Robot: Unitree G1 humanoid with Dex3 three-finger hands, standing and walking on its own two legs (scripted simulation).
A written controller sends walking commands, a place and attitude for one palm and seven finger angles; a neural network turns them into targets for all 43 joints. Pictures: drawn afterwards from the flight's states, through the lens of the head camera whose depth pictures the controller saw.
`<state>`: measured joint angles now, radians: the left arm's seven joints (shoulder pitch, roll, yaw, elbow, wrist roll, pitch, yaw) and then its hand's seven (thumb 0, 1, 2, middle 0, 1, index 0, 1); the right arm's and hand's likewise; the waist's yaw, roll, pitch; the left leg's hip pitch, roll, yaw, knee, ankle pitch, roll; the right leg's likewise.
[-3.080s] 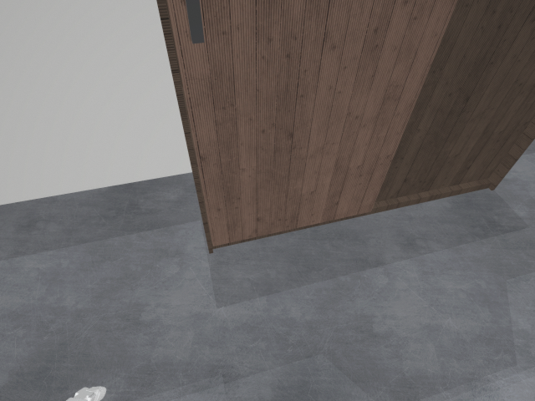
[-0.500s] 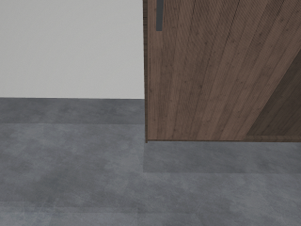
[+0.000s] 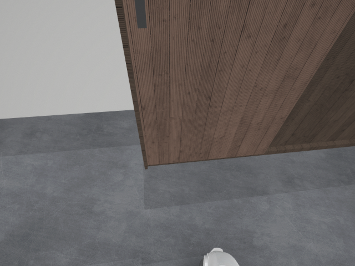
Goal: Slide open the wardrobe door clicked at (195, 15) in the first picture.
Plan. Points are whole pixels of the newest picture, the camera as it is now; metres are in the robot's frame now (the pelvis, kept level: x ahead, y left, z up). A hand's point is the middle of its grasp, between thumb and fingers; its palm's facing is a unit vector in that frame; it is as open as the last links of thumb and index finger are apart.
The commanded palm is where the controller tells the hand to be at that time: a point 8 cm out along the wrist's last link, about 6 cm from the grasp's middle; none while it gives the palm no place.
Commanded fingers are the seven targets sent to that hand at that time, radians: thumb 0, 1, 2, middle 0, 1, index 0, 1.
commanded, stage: take the last steps up to it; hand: left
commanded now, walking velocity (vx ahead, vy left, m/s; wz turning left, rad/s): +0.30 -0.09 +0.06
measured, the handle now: out of the picture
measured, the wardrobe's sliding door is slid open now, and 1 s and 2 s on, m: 0.00 0.00 0.00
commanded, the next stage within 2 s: come to a stop and stand still in 0.42 s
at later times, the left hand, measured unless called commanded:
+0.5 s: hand (135, 264) +0.16 +0.11 -0.19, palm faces +0.12 -0.99 -0.12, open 7.3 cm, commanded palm none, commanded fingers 0.00 0.90 0.90 -0.20 -0.30 -0.20 -0.30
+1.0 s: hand (144, 203) +0.31 +0.10 -0.16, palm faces +0.09 -0.96 -0.28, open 7.4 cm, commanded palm none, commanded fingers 0.00 0.90 0.90 -0.20 -0.30 -0.20 -0.30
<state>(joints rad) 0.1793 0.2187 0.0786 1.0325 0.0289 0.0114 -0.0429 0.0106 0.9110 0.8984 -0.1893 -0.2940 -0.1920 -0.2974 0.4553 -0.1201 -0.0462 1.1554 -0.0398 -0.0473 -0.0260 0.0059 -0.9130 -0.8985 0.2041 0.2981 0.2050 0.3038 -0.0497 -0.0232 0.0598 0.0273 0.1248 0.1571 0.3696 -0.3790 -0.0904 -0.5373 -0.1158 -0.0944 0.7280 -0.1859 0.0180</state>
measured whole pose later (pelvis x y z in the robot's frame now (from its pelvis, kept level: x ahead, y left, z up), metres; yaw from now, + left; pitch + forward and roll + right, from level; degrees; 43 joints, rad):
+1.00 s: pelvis +0.26 -0.10 +0.00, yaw +3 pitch -1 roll +1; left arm 0.19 0.16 0.04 0.98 0.03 0.01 0.04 0.01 0.91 0.90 -0.19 -0.29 -0.20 -0.30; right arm 0.16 -0.22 -0.09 1.02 -0.02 0.08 -0.02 0.01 -0.91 -0.90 0.20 0.30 0.20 0.30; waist 0.00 0.04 0.10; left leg -0.43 0.00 0.00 1.13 -0.48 -0.04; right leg -0.32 -0.06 -0.10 0.60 -0.26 -0.02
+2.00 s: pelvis +0.24 -0.07 +0.01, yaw +2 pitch -1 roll +0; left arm 0.23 0.16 0.02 1.14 0.01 -0.01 0.04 0.01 0.94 0.90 -0.20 -0.29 -0.20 -0.30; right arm 0.27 -0.12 -0.01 1.17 -0.02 0.00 -0.05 0.02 -0.92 -0.90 0.20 0.30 0.20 0.30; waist -0.01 0.00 0.02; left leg -0.11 0.07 0.05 0.41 -0.29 -0.05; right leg -0.14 0.03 -0.08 0.41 -0.26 -0.04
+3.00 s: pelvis +0.19 -0.03 +0.01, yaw +2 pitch -2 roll +0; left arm 0.32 0.14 -0.02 1.09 0.02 -0.02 0.03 0.01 0.91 0.90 -0.19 -0.29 -0.20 -0.30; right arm 0.29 -0.14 0.01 1.10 -0.01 -0.02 -0.02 0.01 -0.91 -0.90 0.20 0.30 0.20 0.30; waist 0.00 -0.02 0.02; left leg -0.19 -0.01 0.06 0.45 -0.23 0.03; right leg -0.22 -0.04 -0.05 0.45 -0.20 0.01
